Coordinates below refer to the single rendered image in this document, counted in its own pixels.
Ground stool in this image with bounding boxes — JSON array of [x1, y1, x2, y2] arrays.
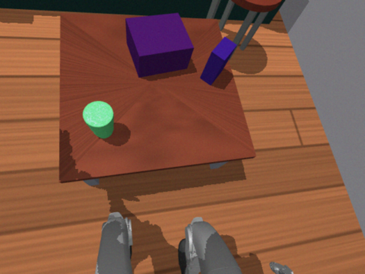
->
[[206, 0, 282, 61]]

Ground sofa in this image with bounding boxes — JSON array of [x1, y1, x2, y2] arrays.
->
[[0, 0, 285, 24]]

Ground right robot hand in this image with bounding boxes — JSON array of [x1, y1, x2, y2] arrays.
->
[[270, 262, 293, 274]]

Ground coffee table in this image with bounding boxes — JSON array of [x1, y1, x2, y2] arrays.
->
[[59, 13, 256, 186]]

